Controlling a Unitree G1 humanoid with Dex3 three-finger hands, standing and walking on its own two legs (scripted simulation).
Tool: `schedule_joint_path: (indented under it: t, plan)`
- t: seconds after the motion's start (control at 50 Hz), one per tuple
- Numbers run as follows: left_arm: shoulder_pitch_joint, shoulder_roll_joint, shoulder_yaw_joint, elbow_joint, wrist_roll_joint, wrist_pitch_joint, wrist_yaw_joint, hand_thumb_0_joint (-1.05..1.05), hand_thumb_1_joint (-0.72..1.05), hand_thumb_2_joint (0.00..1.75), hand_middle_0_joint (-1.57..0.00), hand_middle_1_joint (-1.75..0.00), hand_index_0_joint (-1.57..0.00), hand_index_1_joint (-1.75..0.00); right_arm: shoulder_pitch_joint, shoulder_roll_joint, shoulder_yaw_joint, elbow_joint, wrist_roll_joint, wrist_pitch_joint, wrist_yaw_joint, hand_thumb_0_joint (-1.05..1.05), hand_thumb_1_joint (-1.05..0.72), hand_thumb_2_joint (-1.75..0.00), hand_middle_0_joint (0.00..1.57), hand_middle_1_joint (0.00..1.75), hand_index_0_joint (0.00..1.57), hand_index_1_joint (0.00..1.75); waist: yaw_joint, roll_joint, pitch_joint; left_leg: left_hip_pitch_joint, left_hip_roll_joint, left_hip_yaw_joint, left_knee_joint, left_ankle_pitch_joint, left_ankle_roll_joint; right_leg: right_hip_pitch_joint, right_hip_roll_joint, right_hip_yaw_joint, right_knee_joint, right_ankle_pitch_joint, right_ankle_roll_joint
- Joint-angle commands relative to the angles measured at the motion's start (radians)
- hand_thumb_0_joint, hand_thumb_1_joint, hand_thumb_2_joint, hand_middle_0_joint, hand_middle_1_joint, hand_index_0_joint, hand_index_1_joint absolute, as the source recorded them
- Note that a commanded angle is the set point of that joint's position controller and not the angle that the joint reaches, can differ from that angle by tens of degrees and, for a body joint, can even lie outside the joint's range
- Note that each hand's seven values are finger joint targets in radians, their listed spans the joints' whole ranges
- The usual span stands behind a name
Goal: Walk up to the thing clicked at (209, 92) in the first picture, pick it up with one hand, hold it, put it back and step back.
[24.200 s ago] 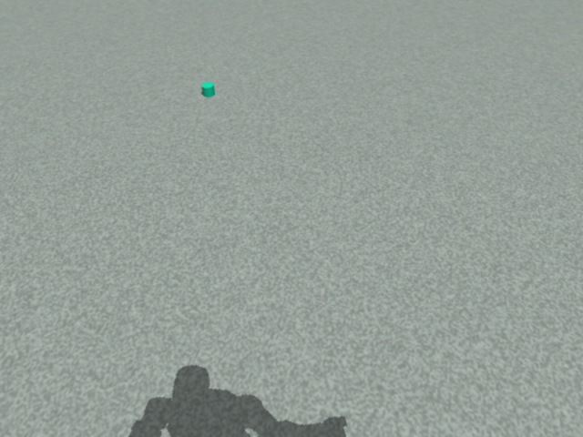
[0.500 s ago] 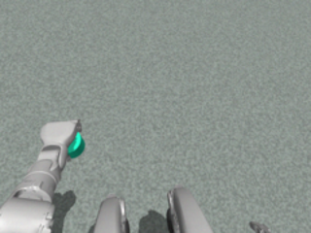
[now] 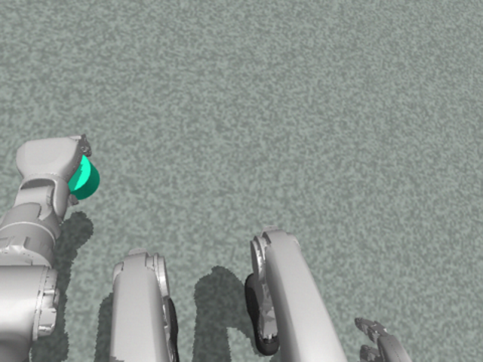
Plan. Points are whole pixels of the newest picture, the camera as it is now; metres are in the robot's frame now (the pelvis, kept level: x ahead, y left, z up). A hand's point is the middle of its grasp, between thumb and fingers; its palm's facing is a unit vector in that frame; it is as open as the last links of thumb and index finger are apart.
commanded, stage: crouch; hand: left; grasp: from above
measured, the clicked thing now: (72, 175) +0.46 +0.24 -0.18
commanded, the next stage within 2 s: lower in 0.80 s
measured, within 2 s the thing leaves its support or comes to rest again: neither
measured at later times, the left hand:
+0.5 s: hand (80, 181) +0.47 +0.24 -0.24, palm faces -0.46 -0.02 -0.89, open 10.3 cm
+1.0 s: hand (85, 181) +0.48 +0.25 -0.28, palm faces -0.46 -0.01 -0.89, open 10.2 cm
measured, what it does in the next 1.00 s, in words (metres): lowers itself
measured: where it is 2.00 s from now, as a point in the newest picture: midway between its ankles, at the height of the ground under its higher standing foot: (216, 340)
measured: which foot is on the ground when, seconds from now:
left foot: down 0.00-1.00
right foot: down 0.00-1.00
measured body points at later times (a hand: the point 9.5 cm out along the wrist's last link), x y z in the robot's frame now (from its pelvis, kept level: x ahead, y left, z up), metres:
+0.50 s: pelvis -0.01 +0.00 -0.08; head +0.23 +0.03 +0.30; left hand +0.49 +0.24 -0.19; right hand +0.01 -0.29 -0.19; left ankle +0.07 +0.12 -0.42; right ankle +0.08 -0.13 -0.42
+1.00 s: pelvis -0.01 +0.00 -0.11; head +0.24 +0.04 +0.26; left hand +0.50 +0.24 -0.23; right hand +0.00 -0.28 -0.22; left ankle +0.07 +0.12 -0.42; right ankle +0.08 -0.13 -0.42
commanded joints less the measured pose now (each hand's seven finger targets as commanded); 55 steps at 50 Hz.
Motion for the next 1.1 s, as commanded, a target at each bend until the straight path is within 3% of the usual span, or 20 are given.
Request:
schedule_joint_path:
  t: [0.0,0.08,0.1,0.14,0.2,0.24,0.34,0.4,0.46,0.56,0.6,0.64,0.74,0.78,0.86,0.9,0.98,1.02,1.06,1.08]
  plan:
    - [-0.373,0.251,0.053,-0.156,0.008,0.002,0.05,0.0,0.53,0.9,-0.87,-0.91,-0.91,-0.87,0.225,-0.223,-0.072,-0.021,-0.012,-0.015,0.003,0.0,-0.91,-0.9,0.2,0.3,0.2,0.3,-0.026,0.206,-0.71,0.532,-0.025,0.027,-0.175,0.298,0.02,0.317,0.026,-0.064,-0.162,0.281,-0.063]
    - [-0.357,0.266,0.054,-0.078,0.008,0.0,0.044,0.0,0.51,0.9,-0.86,-0.91,-0.89,-0.87,0.212,-0.229,-0.067,-0.022,-0.015,-0.013,0.014,0.0,-0.91,-0.9,0.2,0.3,0.2,0.3,-0.034,0.178,-0.648,0.433,-0.028,0.04,-0.13,0.237,0.027,0.29,0.03,-0.064,-0.137,0.248,-0.059]
    - [-0.408,0.311,0.078,-0.167,0.006,-0.013,0.047,0.0,0.53,0.88,-0.85,-0.92,-0.9,-0.88,0.223,-0.221,-0.068,-0.017,-0.018,-0.011,0.019,0.0,-0.91,-0.9,0.2,0.3,0.2,0.3,-0.028,0.196,-0.673,0.431,-0.026,0.046,-0.115,0.244,0.029,0.313,0.032,-0.061,-0.127,0.259,-0.059]
    - [-0.39,0.26,0.054,-0.113,0.005,-0.013,0.043,0.0,0.53,0.88,-0.85,-0.92,-0.89,-0.88,0.223,-0.225,-0.065,-0.019,-0.022,-0.01,0.027,0.0,-0.91,-0.9,0.2,0.3,0.2,0.3,-0.048,0.173,-0.66,0.409,-0.025,0.044,-0.094,0.246,0.03,0.296,0.033,-0.068,-0.116,0.264,-0.055]
    - [-0.421,0.32,0.075,-0.097,0.017,-0.025,0.044,0.0,0.51,0.88,-0.84,-0.93,-0.88,-0.88,0.225,-0.236,-0.062,-0.01,-0.024,-0.008,0.032,0.0,-0.91,-0.9,0.2,0.3,0.2,0.3,-0.043,0.2,-0.648,0.382,-0.026,0.042,-0.073,0.233,0.028,0.267,0.037,-0.071,-0.08,0.25,-0.059]
    - [-0.373,0.28,0.062,-0.034,0.021,-0.022,0.044,0.0,0.53,0.87,-0.86,-0.92,-0.9,-0.87,0.22,-0.234,-0.059,-0.013,-0.027,-0.009,0.037,0.0,-0.91,-0.9,0.2,0.3,0.2,0.3,-0.044,0.193,-0.618,0.376,-0.025,0.034,-0.067,0.224,0.023,0.23,0.034,-0.078,-0.06,0.233,-0.061]
    - [-0.413,0.341,0.086,-0.007,0.027,-0.036,0.05,0.0,0.51,0.87,-0.84,-0.91,-0.88,-0.87,0.217,-0.242,-0.052,-0.007,-0.032,-0.009,0.045,0.0,-0.91,-0.9,0.2,0.3,0.2,0.3,-0.048,0.172,-0.608,0.305,-0.027,0.044,-0.018,0.183,0.033,0.216,0.038,-0.078,-0.034,0.207,-0.057]
    - [-0.435,0.318,0.069,0.019,0.032,-0.04,0.049,0.0,0.51,0.85,-0.85,-0.89,-0.89,-0.85,0.221,-0.248,-0.046,-0.006,-0.038,-0.012,0.05,0.0,-0.91,-0.9,0.2,0.3,0.2,0.3,-0.068,0.201,-0.603,0.315,-0.026,0.039,0.0,0.183,0.03,0.175,0.037,-0.083,-0.012,0.207,-0.059]
    - [-0.458,0.382,0.091,0.015,0.038,-0.049,0.055,0.0,0.49,0.81,-0.84,-0.87,-0.88,-0.83,0.216,-0.256,-0.039,0.001,-0.041,-0.011,0.052,0.0,-0.91,-0.9,0.2,0.3,0.2,0.3,-0.052,0.209,-0.622,0.278,-0.029,0.049,0.026,0.176,0.032,0.187,0.043,-0.083,0.01,0.201,-0.059]
    - [-0.495,0.376,0.081,0.039,0.046,-0.056,0.068,0.0,0.49,0.83,-0.84,-0.88,-0.88,-0.84,0.221,-0.256,-0.023,0.008,-0.049,-0.013,0.057,0.0,-0.91,-0.9,0.2,0.3,0.2,0.3,-0.074,0.208,-0.608,0.234,-0.029,0.05,0.06,0.152,0.036,0.165,0.047,-0.091,0.029,0.185,-0.057]
    - [-0.516,0.421,0.103,0.04,0.04,-0.058,0.077,0.0,0.5,0.81,-0.83,-0.87,-0.87,-0.83,0.217,-0.261,-0.018,0.007,-0.05,-0.015,0.056,0.0,-0.91,-0.9,0.2,0.3,0.2,0.3,-0.069,0.193,-0.608,0.197,-0.03,0.052,0.075,0.134,0.041,0.173,0.048,-0.089,0.034,0.168,-0.055]
    - [-0.502,0.397,0.087,0.08,0.056,-0.055,0.078,0.0,0.49,0.8,-0.83,-0.85,-0.87,-0.81,0.227,-0.267,-0.007,0.013,-0.055,-0.016,0.058,0.0,-0.91,-0.9,0.2,0.3,0.2,0.3,-0.087,0.193,-0.57,0.182,-0.03,0.048,0.081,0.132,0.04,0.145,0.047,-0.097,0.05,0.17,-0.054]
    - [-0.503,0.412,0.087,0.095,0.052,-0.052,0.08,0.0,0.49,0.78,-0.84,-0.84,-0.87,-0.8,0.22,-0.277,0.0,0.01,-0.054,-0.019,0.06,0.0,-0.91,-0.9,0.2,0.3,0.2,0.3,-0.08,0.222,-0.569,0.205,-0.028,0.035,0.083,0.123,0.032,0.109,0.049,-0.114,0.077,0.157,-0.062]
    - [-0.529,0.398,0.075,0.086,0.053,-0.053,0.077,0.0,0.5,0.79,-0.86,-0.82,-0.89,-0.79,0.226,-0.282,0.004,0.013,-0.055,-0.019,0.061,0.0,-0.91,-0.9,0.2,0.3,0.2,0.3,-0.102,0.232,-0.54,0.198,-0.027,0.026,0.089,0.122,0.029,0.076,0.048,-0.119,0.088,0.161,-0.062]
    - [-0.539,0.428,0.088,0.056,0.052,-0.049,0.079,0.0,0.51,0.76,-0.87,-0.78,-0.9,-0.75,0.224,-0.291,0.006,0.012,-0.054,-0.021,0.061,0.0,-0.91,-0.9,0.2,0.3,0.2,0.3,-0.09,0.265,-0.566,0.219,-0.027,0.021,0.097,0.144,0.025,0.063,0.044,-0.121,0.11,0.181,-0.063]
    - [-0.499,0.392,0.074,0.102,0.049,-0.046,0.074,0.0,0.48,0.78,-0.88,-0.76,-0.9,-0.75,0.227,-0.286,0.012,0.009,-0.055,-0.019,0.064,0.0,-0.91,-0.9,0.2,0.3,0.2,0.3,-0.104,0.249,-0.539,0.198,-0.029,0.029,0.114,0.151,0.029,0.073,0.045,-0.121,0.107,0.191,-0.059]
    - [-0.51,0.407,0.073,0.109,0.048,-0.056,0.071,0.0,0.44,0.76,-0.85,-0.77,-0.86,-0.75,0.237,-0.286,0.023,0.01,-0.062,-0.022,0.07,0.0,-0.91,-0.9,0.2,0.3,0.2,0.3,-0.126,0.208,-0.504,0.136,-0.029,0.035,0.15,0.16,0.038,0.101,0.051,-0.123,0.111,0.208,-0.053]
    - [-0.471,0.405,0.067,0.181,0.051,-0.056,0.074,0.0,0.45,0.76,-0.86,-0.77,-0.88,-0.75,0.225,-0.286,0.034,0.01,-0.064,-0.024,0.072,0.0,-0.92,-0.9,0.2,0.3,0.2,0.3,-0.113,0.193,-0.502,0.115,-0.031,0.035,0.161,0.156,0.039,0.108,0.054,-0.121,0.121,0.203,-0.052]
    - [-0.535,0.475,0.11,0.076,0.053,-0.074,0.088,0.0,0.48,0.75,-0.86,-0.78,-0.89,-0.75,0.239,-0.301,0.032,0.007,-0.071,-0.027,0.073,0.0,-0.91,-0.9,0.2,0.3,0.2,0.3,-0.119,0.233,-0.524,0.15,-0.028,0.028,0.169,0.179,0.035,0.096,0.051,-0.13,0.133,0.222,-0.052]
    - [-0.523,0.448,0.084,0.121,0.06,-0.072,0.085,0.0,0.47,0.76,-0.88,-0.77,-0.9,-0.75,0.23,-0.294,0.037,0.009,-0.07,-0.027,0.074,0.0,-0.92,-0.9,0.2,0.3,0.2,0.3,-0.115,0.243,-0.526,0.151,-0.027,0.029,0.174,0.168,0.033,0.091,0.053,-0.128,0.138,0.212,-0.053]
